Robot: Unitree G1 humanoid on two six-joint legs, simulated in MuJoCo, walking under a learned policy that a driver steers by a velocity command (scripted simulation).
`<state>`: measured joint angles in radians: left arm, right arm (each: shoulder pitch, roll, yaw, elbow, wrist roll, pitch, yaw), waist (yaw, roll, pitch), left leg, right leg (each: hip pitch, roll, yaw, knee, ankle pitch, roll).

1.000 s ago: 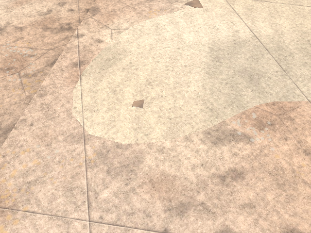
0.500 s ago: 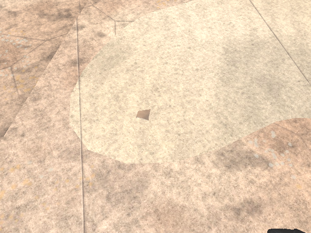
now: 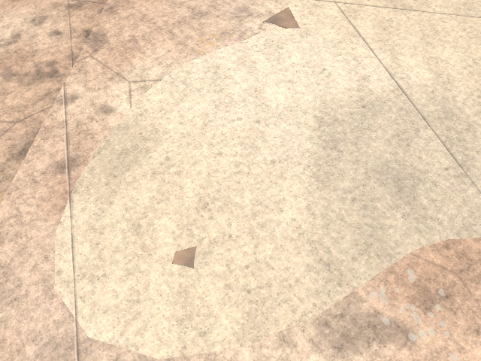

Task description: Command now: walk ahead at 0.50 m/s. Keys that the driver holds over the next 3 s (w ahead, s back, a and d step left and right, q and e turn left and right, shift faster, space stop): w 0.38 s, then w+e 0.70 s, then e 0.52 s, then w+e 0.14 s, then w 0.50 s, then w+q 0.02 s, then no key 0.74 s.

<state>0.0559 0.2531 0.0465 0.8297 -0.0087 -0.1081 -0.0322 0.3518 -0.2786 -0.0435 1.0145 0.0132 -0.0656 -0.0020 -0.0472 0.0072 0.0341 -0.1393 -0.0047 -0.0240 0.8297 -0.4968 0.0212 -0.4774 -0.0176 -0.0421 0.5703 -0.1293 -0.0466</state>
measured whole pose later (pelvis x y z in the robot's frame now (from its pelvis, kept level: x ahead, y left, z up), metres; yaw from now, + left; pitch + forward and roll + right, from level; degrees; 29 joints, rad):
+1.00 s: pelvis +0.55 +0.00 +0.00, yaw -16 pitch +1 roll +2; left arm 0.06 0.24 0.06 0.77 -0.02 -0.03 -0.05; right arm 0.30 -0.27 -0.08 0.97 0.01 -0.06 -0.02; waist -0.06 -0.02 0.04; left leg 0.11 0.02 0.30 0.28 -0.40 -0.04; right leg -0.59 -0.07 -0.06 0.64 -0.10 -0.08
